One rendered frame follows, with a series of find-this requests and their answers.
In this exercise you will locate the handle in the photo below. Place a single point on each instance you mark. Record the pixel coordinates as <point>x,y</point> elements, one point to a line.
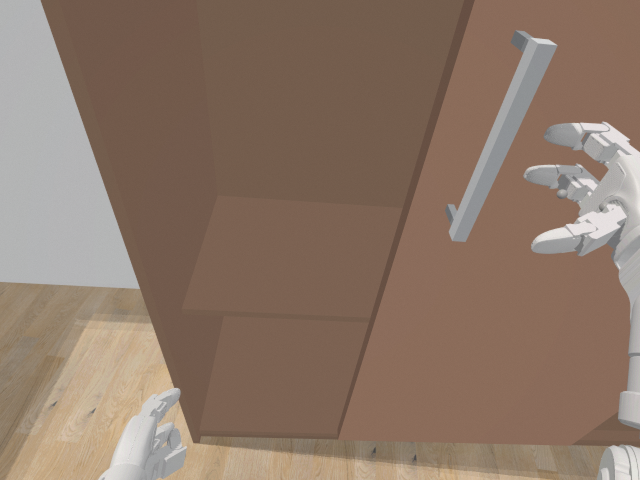
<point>537,54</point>

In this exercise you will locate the right robot hand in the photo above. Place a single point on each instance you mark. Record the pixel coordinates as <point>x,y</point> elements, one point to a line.
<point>620,187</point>

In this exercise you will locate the robot right upper arm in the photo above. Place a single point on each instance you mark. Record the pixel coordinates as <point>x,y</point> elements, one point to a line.
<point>620,463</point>

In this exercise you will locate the robot right forearm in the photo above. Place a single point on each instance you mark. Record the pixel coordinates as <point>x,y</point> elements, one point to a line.
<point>626,257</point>

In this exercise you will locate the wardrobe door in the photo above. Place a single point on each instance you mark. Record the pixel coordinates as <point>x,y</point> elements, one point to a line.
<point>614,424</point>
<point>486,341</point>

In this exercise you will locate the left robot hand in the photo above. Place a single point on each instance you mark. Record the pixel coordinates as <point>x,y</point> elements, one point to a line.
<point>141,441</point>

